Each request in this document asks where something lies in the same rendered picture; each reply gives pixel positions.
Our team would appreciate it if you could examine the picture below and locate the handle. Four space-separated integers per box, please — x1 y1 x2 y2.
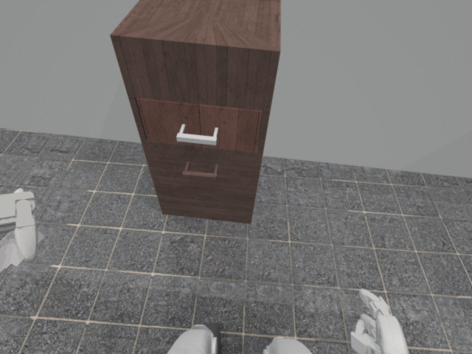
182 170 218 181
176 124 218 145

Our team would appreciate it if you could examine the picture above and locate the right robot hand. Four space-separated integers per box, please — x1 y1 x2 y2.
350 288 409 354

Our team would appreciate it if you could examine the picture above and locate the robot left foot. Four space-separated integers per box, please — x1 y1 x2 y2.
205 322 221 354

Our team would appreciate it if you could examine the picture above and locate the left robot hand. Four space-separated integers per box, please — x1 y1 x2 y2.
0 188 44 276

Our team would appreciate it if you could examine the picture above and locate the right robot thigh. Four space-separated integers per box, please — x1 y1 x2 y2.
263 339 313 354

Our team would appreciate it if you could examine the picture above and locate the drawer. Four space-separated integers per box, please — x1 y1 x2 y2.
136 98 262 151

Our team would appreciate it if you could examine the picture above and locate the cabinet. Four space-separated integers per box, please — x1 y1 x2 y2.
110 0 281 224

